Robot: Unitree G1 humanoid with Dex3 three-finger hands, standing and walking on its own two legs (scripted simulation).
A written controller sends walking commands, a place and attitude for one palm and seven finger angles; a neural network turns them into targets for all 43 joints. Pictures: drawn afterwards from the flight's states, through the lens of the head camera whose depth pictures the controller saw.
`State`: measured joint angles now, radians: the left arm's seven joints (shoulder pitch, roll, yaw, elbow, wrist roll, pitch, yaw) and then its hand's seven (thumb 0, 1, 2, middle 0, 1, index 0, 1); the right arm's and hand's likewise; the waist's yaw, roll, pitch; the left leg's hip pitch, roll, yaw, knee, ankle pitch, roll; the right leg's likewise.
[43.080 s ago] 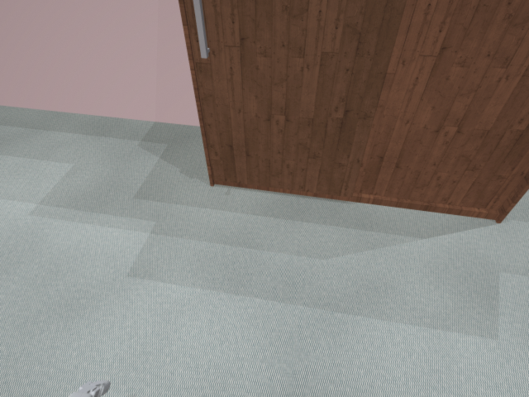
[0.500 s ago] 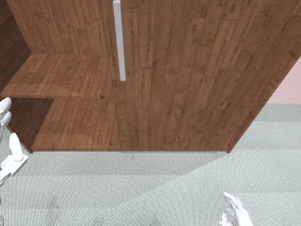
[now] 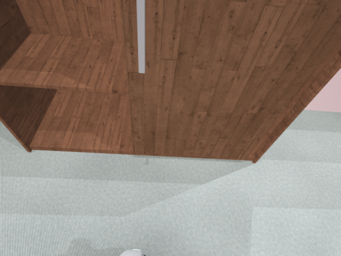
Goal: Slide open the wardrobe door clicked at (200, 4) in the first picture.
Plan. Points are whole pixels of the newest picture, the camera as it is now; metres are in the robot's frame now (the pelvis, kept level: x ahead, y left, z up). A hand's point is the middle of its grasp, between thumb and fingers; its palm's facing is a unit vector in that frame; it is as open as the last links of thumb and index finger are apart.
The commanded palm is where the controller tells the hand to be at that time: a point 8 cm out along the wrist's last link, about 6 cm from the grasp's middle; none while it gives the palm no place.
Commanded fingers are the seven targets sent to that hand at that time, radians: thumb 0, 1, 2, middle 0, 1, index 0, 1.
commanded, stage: let the arm hang, fingers relaxed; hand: left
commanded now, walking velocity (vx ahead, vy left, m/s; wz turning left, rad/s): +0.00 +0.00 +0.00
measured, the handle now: (141, 28) +0.73 +0.15 +0.13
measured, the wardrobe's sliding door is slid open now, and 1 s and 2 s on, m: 0.65 0.65 0.65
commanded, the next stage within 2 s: look to check the result in 0.66 s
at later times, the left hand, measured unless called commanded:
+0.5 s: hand out of the picture +0.05 +0.20 -0.16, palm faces -0.01 -0.97 -0.25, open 7.4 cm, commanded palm none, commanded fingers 0.00 0.90 0.90 -0.20 -0.30 -0.20 -0.30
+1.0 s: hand out of the picture +0.04 +0.18 -0.16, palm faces +0.00 -0.97 -0.24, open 7.4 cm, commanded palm none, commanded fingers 0.00 0.90 0.90 -0.20 -0.30 -0.20 -0.30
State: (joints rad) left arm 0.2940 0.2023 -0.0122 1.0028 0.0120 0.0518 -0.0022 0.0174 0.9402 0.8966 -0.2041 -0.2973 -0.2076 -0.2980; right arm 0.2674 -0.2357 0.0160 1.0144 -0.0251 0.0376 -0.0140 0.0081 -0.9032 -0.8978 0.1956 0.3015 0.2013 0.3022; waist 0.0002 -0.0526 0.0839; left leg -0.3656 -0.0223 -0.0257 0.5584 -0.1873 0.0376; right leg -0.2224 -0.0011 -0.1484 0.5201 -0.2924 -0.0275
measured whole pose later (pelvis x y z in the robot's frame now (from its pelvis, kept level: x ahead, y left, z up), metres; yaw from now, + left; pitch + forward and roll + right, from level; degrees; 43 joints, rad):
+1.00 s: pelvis +0.03 -0.01 +0.01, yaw -1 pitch -2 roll +0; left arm 0.23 0.20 0.01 1.15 0.01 0.00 0.02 0.01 0.91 0.90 -0.20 -0.30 -0.20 -0.30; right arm 0.20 -0.20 0.02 1.15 -0.02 0.00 -0.03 0.00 -0.90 -0.90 0.20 0.30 0.20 0.30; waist 0.00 0.01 0.06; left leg -0.21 -0.02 0.00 0.39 -0.16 0.02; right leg -0.08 0.00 -0.12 0.37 -0.26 -0.03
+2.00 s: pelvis +0.05 -0.03 +0.02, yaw -3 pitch -2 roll +0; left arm 0.14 0.29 0.02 1.13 0.01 -0.01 0.01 0.01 0.91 0.90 -0.20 -0.30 -0.20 -0.30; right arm 0.12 -0.29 0.01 1.14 -0.01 0.00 -0.02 0.00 -0.90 -0.90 0.20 0.30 0.20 0.30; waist 0.00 0.01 0.05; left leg -0.15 0.00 0.02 0.34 -0.16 0.00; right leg -0.03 0.03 -0.10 0.30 -0.25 -0.05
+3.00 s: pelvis +0.05 -0.03 +0.02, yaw -4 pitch -2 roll +0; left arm 0.15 0.29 0.01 1.13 0.01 -0.01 0.01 0.01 0.91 0.90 -0.20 -0.30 -0.20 -0.30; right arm 0.12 -0.30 0.01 1.14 -0.01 0.00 -0.02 0.00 -0.90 -0.90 0.20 0.30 0.20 0.30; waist 0.00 0.00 0.05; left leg -0.14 0.01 0.03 0.33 -0.16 0.00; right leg -0.02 0.03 -0.08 0.28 -0.24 -0.05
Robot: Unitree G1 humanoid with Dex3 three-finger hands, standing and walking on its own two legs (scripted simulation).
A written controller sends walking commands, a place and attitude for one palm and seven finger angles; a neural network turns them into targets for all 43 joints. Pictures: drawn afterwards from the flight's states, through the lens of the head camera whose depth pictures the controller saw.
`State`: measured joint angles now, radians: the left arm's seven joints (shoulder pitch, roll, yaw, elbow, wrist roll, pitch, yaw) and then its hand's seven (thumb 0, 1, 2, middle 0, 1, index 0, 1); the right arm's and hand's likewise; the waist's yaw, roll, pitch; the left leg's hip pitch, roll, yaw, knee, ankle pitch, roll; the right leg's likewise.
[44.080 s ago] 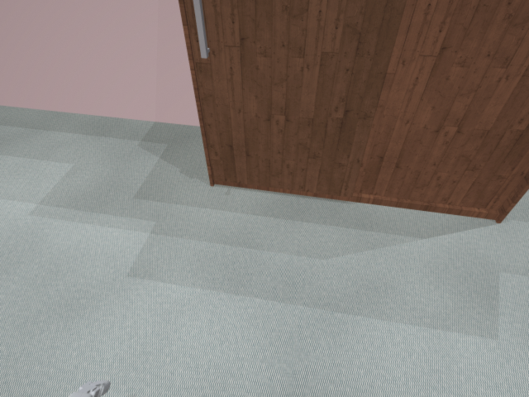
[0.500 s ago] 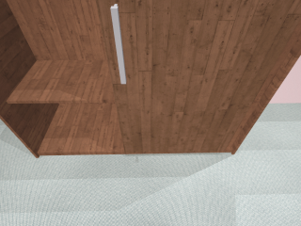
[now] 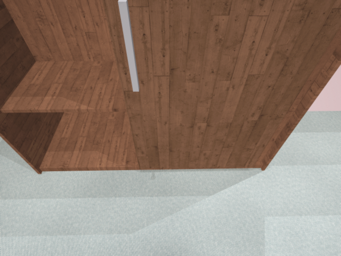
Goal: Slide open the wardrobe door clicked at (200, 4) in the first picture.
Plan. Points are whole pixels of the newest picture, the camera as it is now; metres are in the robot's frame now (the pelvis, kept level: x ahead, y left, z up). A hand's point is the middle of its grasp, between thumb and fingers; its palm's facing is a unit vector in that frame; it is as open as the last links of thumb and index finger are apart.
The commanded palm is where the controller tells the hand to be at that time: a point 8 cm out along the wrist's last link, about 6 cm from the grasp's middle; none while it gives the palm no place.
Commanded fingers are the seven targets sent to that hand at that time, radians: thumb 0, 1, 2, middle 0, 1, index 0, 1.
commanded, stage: look to check the result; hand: left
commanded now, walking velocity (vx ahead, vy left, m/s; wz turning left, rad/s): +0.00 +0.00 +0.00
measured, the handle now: (131, 49) +0.70 +0.18 +0.12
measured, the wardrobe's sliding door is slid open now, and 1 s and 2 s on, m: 0.65 0.65 0.65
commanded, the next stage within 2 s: stand and wait in 0.24 s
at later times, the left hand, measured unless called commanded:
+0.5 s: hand out of the picture +0.05 +0.20 -0.17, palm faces +0.00 -0.96 -0.27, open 7.4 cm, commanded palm none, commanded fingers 0.00 0.90 0.90 -0.20 -0.30 -0.20 -0.30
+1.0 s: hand out of the picture +0.08 +0.22 -0.16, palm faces -0.02 -0.95 -0.31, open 7.4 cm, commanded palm none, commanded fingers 0.00 0.90 0.90 -0.20 -0.30 -0.20 -0.30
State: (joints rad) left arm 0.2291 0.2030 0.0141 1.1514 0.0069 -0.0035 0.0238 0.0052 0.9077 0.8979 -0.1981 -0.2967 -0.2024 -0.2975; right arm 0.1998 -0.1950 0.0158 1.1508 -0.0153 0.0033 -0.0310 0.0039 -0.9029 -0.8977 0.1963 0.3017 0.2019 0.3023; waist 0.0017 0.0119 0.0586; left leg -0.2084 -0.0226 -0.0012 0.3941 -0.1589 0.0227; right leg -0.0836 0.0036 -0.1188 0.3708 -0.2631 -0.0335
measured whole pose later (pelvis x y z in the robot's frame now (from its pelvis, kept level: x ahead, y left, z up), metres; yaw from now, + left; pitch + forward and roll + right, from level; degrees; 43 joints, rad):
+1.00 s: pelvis +0.02 -0.01 +0.00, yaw -1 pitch -2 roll +0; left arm 0.14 0.29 0.02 1.13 0.01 -0.01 0.01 0.01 0.91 0.90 -0.20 -0.30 -0.20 -0.30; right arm 0.12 -0.29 0.01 1.14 -0.01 0.00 -0.02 0.00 -0.90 -0.90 0.20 0.30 0.20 0.30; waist 0.00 0.01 0.05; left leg -0.15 0.00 0.02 0.34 -0.16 0.00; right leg -0.03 0.03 -0.10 0.30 -0.25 -0.05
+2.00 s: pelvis +0.02 -0.02 +0.00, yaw -2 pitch -2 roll +0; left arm 0.15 0.29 0.01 1.13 0.01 -0.01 0.01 0.01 0.91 0.90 -0.20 -0.30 -0.20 -0.30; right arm 0.12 -0.30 0.01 1.14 -0.01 0.00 -0.02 0.00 -0.90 -0.90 0.20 0.30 0.20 0.30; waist 0.00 0.00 0.05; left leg -0.14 0.01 0.03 0.33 -0.16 0.00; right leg -0.02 0.03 -0.08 0.28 -0.24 -0.05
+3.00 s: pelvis +0.02 -0.01 +0.00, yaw -2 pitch -1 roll +0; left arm 0.13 0.31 0.01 1.13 0.01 -0.02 0.01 0.01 0.91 0.90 -0.20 -0.30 -0.20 -0.30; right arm 0.10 -0.31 0.01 1.14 -0.01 -0.01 -0.02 0.00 -0.90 -0.90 0.20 0.30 0.20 0.30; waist 0.00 0.00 0.06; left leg -0.14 0.00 0.03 0.31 -0.15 0.01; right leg -0.02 0.02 -0.08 0.27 -0.23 -0.04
